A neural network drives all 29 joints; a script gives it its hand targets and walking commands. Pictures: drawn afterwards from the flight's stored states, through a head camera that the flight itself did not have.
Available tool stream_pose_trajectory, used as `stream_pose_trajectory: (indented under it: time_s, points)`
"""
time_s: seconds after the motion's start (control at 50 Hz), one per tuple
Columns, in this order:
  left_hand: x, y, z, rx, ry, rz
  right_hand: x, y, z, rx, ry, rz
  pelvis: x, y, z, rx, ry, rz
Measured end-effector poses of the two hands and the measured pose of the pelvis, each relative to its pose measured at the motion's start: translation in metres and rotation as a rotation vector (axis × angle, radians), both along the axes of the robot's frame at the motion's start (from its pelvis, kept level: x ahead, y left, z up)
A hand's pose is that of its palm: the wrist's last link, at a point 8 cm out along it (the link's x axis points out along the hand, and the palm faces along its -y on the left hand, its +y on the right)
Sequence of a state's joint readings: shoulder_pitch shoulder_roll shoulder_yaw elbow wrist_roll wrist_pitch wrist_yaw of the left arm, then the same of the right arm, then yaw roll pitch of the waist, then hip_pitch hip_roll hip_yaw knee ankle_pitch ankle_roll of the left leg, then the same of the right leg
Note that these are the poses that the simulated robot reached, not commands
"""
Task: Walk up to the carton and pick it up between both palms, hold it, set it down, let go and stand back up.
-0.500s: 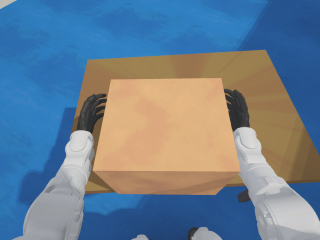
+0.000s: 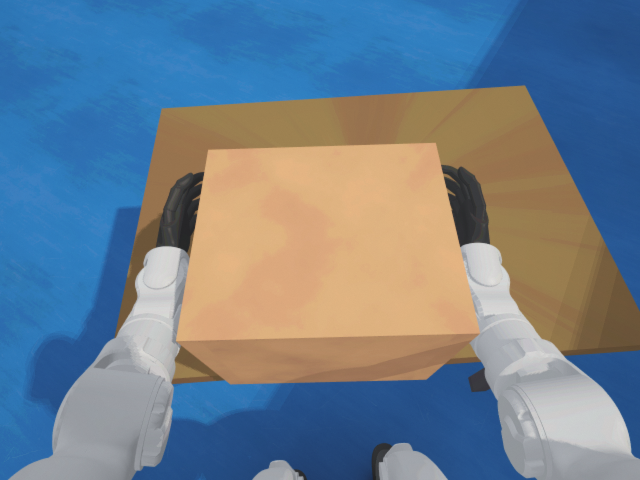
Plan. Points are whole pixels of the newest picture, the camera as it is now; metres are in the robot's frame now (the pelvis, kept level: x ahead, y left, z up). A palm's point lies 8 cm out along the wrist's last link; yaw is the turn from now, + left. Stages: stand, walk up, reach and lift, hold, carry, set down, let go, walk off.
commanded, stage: reach and lift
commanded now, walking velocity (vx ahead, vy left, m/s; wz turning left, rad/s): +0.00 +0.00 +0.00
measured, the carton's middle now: (325, 273) +0.37 +0.00 -0.02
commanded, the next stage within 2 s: none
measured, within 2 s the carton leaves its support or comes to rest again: leaves its support in 1.00 s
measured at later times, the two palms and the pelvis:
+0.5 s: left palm (177, 237) +0.41 +0.19 +0.03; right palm (469, 230) +0.39 -0.18 +0.03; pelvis +0.01 +0.00 +0.00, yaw +0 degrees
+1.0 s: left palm (178, 235) +0.41 +0.19 +0.03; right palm (475, 234) +0.38 -0.19 +0.03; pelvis +0.01 +0.00 +0.01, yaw +0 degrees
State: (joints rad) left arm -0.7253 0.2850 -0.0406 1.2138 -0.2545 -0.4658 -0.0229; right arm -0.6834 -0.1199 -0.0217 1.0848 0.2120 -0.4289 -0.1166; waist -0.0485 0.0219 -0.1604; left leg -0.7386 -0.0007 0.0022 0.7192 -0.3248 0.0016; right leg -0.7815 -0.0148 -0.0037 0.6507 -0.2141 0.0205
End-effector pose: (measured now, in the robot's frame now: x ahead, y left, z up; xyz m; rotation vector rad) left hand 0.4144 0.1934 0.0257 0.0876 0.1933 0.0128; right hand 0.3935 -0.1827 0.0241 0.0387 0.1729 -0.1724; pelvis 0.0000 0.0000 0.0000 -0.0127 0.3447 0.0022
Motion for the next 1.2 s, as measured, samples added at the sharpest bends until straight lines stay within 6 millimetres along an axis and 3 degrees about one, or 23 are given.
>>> stream_pose_trajectory:
  time_s: [0.84,1.2]
  points:
    - [-0.003,-0.001,0.000,0.034,-0.046,-0.017,-0.001,0.000,0.003,-0.066,-0.007,0.011,0.009,0.001,0.006,-0.001,-0.002,0.000]
    - [-0.013,-0.008,0.020,0.046,-0.141,-0.031,-0.022,-0.005,0.016,-0.091,-0.090,-0.016,0.002,0.004,0.010,-0.006,-0.012,0.001]
